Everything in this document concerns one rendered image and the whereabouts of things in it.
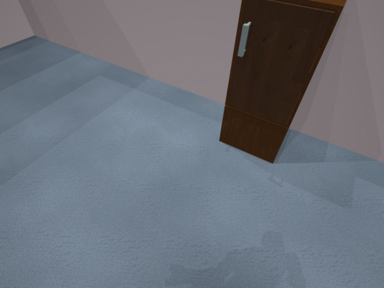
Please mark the cupboard door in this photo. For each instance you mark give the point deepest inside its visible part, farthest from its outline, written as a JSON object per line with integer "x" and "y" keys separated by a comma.
{"x": 282, "y": 43}

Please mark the handle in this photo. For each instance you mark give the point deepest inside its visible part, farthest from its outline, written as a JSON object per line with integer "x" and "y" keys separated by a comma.
{"x": 243, "y": 39}

